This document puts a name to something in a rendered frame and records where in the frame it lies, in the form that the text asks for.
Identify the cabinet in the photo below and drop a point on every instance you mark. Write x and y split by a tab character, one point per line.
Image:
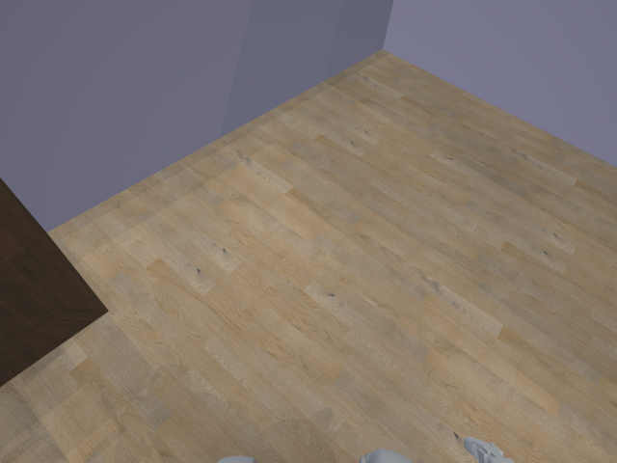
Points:
44	301

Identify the drawer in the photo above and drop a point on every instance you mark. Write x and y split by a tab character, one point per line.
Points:
10	246

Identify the robot right hand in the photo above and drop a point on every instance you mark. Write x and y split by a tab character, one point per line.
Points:
484	452

